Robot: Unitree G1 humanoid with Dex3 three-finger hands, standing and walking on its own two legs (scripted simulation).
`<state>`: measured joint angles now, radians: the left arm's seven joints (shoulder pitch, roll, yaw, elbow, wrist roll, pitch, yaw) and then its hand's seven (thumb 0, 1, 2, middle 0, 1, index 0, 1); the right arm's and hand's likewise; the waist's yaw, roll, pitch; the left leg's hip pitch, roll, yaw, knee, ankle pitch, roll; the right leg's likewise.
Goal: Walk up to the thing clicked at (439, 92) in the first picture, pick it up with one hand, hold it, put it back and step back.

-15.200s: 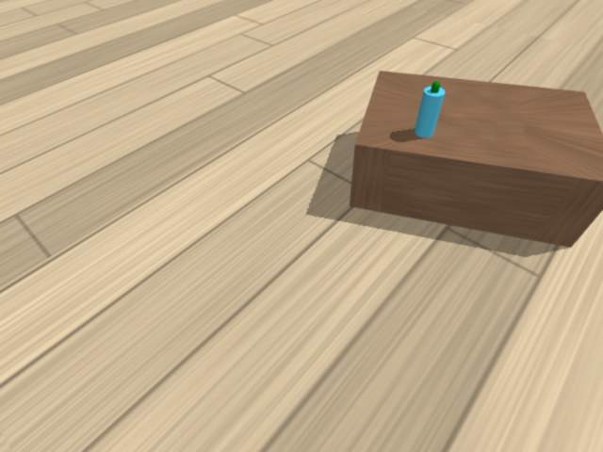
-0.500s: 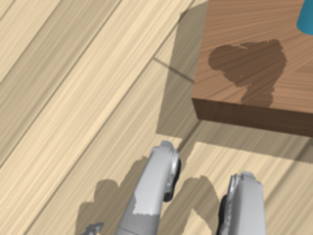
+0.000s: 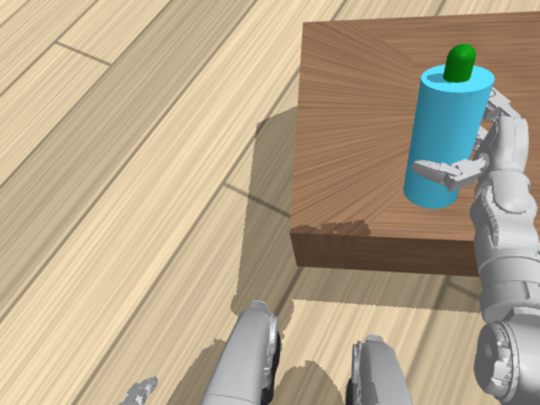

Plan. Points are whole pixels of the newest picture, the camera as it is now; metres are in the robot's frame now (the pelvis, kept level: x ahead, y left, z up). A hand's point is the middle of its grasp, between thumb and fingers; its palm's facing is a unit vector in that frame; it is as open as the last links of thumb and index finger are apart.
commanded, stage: lift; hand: right
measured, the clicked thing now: (443, 130) +0.50 -0.14 +0.03
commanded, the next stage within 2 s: hold in 1.20 s
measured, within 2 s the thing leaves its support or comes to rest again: neither
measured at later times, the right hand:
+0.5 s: hand (483, 177) +0.41 -0.16 +0.08, palm faces +0.09 +1.00 -0.04, open 11.8 cm
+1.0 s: hand (517, 182) +0.38 -0.17 +0.11, palm faces +0.07 +1.00 -0.03, open 11.8 cm
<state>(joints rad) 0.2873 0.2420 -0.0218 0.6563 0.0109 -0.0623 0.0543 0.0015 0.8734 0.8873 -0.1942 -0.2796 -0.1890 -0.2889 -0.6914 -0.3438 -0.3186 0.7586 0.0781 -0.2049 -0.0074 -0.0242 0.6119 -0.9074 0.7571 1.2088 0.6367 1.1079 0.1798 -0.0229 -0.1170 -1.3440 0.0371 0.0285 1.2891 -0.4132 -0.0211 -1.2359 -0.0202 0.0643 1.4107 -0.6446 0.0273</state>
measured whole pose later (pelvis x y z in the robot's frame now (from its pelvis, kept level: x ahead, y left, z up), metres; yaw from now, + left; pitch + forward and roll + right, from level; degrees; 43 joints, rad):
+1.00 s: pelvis +0.03 +0.00 +0.09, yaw -1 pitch +11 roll +1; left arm 0.25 0.21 0.00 0.73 0.01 -0.15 0.07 0.01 0.87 0.89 -0.20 -0.29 -0.20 -0.30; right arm -0.21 -0.23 -0.19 0.54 0.15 -0.33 0.10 -0.05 0.61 -0.90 0.76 1.19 0.65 1.10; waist 0.06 0.00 -0.05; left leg -0.73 0.03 0.03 0.86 -0.32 -0.02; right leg -0.62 -0.03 0.05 0.93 -0.51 0.03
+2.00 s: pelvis +0.04 +0.00 +0.11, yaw -1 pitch +7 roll +1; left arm 0.23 0.20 -0.02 0.73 0.00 -0.14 0.08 0.01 0.88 0.91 -0.21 -0.31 -0.21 -0.31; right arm -0.09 -0.22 -0.15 0.40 0.17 -0.29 0.11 -0.05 0.61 -0.90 0.76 1.19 0.65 1.10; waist 0.03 0.00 -0.04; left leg -0.59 0.04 0.04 0.76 -0.30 -0.03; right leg -0.48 -0.02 0.05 0.83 -0.47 0.02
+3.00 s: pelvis +0.04 +0.00 +0.11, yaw -1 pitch +7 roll +1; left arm 0.22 0.20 -0.02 0.74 0.00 -0.15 0.08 0.01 0.88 0.91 -0.21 -0.30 -0.20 -0.31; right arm -0.10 -0.21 -0.16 0.42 0.17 -0.30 0.12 -0.05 0.61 -0.90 0.76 1.20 0.65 1.10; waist 0.03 0.00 -0.03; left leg -0.59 0.04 0.03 0.76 -0.29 -0.02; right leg -0.47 -0.02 0.04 0.82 -0.47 0.02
